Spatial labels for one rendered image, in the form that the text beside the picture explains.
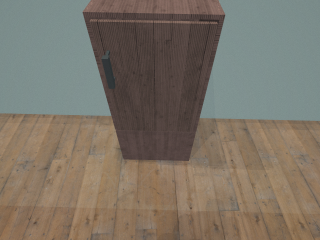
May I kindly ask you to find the cupboard door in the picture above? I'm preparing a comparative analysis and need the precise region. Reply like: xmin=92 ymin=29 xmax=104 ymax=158
xmin=89 ymin=19 xmax=218 ymax=132

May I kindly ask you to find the handle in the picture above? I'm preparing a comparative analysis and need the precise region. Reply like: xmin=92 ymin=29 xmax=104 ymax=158
xmin=101 ymin=50 xmax=116 ymax=89

